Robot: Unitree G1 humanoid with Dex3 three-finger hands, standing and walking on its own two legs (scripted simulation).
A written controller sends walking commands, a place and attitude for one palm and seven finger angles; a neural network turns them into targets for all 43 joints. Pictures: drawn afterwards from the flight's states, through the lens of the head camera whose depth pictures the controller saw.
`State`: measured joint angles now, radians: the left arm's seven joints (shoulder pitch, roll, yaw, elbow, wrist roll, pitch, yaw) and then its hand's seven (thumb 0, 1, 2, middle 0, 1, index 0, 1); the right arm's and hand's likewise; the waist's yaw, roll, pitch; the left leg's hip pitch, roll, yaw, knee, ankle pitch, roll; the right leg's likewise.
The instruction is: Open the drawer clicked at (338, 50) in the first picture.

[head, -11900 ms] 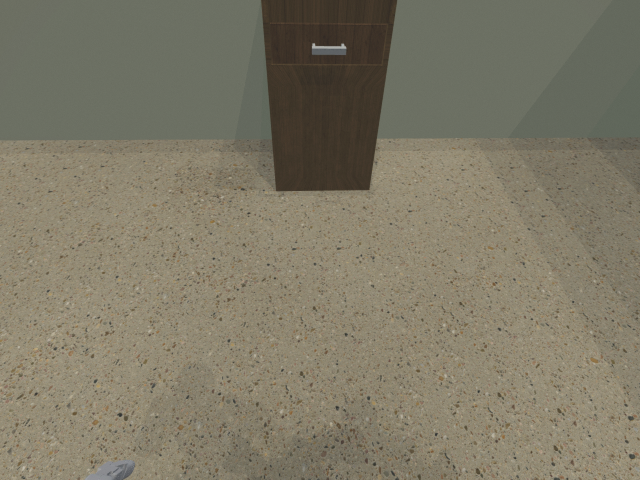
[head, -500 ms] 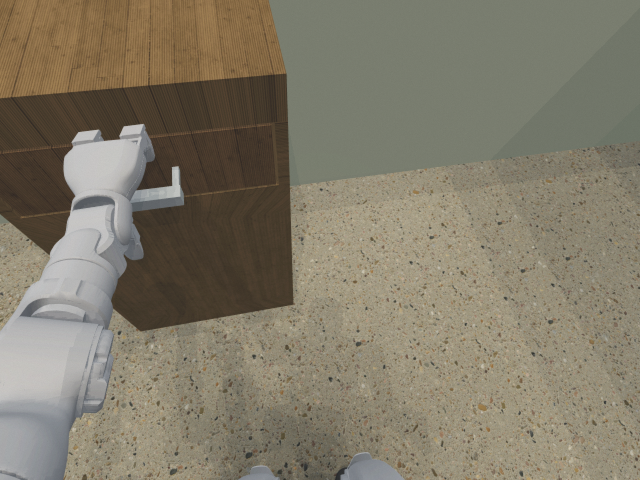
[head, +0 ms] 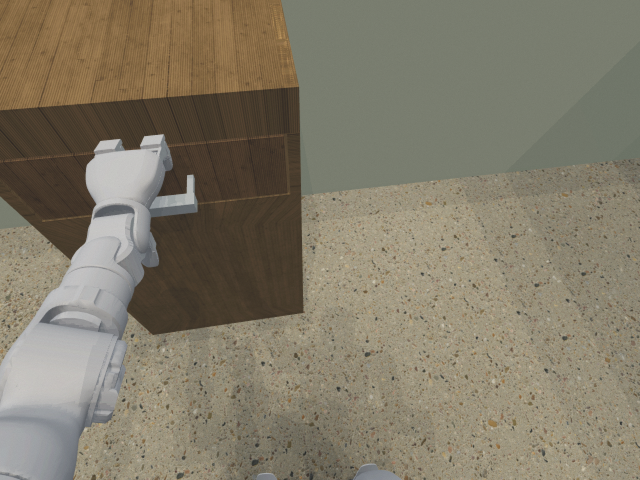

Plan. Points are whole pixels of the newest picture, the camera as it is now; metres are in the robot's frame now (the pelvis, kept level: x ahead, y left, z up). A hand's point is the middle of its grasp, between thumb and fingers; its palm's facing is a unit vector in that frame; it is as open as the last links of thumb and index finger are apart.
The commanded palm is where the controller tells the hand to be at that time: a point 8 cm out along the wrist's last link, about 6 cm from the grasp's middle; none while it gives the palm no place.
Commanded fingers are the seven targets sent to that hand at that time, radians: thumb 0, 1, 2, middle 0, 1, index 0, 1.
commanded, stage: move the hooked fingers above the handle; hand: left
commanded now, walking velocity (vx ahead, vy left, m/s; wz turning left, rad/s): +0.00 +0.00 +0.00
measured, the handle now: (155, 196) +0.54 +0.23 -0.04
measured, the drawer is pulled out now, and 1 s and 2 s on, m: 0.00 0.00 0.00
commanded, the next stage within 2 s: lower the fingers behind the handle in 0.46 s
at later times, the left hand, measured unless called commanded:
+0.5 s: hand (133, 205) +0.48 +0.24 +0.02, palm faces -0.08 -0.03 -1.00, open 13.8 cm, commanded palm +0.47 +0.23 +0.08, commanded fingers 0.00 -0.50 0.30 -0.30 -1.20 -0.30 -1.20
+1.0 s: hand (137, 219) +0.47 +0.24 -0.01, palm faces -0.03 -0.02 -1.00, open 13.8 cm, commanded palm +0.46 +0.23 +0.05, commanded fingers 0.00 -0.50 0.30 -0.30 -1.20 -0.30 -1.20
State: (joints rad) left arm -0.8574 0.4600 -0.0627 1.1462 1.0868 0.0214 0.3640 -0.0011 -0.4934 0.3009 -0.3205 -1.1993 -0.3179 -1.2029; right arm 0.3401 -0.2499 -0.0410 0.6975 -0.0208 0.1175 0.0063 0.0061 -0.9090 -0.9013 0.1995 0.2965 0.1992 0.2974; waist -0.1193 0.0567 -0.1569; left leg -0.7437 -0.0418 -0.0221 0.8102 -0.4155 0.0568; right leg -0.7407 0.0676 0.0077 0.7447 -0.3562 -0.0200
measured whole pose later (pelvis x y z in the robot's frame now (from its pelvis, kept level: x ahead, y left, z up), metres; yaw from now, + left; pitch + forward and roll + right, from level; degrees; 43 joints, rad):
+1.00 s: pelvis -0.01 +0.01 -0.01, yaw +0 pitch +23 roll -3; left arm -0.83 0.49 -0.02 1.15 1.12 -0.04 0.43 0.00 -0.49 0.30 -0.32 -1.20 -0.32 -1.20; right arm 0.35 -0.25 -0.05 0.72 -0.04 0.10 0.01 0.01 -0.91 -0.90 0.20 0.30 0.20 0.30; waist -0.13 0.05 -0.17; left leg -0.85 -0.04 -0.02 0.90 -0.44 0.06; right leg -0.84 0.07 0.00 0.83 -0.38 -0.01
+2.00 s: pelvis -0.02 +0.00 -0.04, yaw -1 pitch +28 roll -3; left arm -0.90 0.53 0.00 1.21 1.10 0.01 0.43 0.00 -0.49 0.30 -0.30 -1.20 -0.32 -1.20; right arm 0.33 -0.25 -0.01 0.72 -0.05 0.08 0.00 0.00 -0.91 -0.90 0.20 0.30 0.20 0.30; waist -0.17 0.06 -0.18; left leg -1.04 -0.03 -0.02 1.06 -0.50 0.06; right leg -1.04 0.08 -0.01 0.98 -0.43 -0.02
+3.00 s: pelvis -0.02 +0.00 -0.04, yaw -1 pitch +27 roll -4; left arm -0.88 0.52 -0.01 1.19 1.10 -0.01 0.45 0.00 0.71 0.80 -0.37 -1.34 -0.40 -1.35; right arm 0.35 -0.25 -0.02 0.73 -0.05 0.07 0.00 0.01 -0.91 -0.90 0.20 0.30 0.20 0.30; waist -0.16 0.06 -0.18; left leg -1.05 -0.03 -0.03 1.07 -0.50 0.06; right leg -1.03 0.08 -0.02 0.98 -0.43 -0.02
